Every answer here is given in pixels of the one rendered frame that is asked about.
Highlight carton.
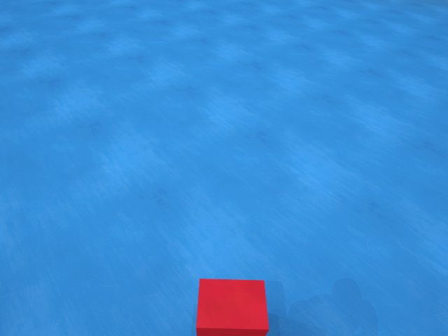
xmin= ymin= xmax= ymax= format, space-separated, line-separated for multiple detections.
xmin=196 ymin=279 xmax=269 ymax=336

